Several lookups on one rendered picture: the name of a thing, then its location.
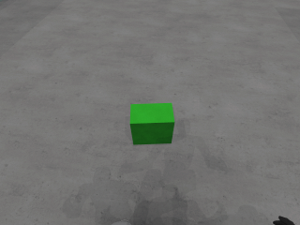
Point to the right robot hand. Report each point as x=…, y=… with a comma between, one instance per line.
x=283, y=221

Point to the carton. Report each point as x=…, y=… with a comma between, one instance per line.
x=151, y=123

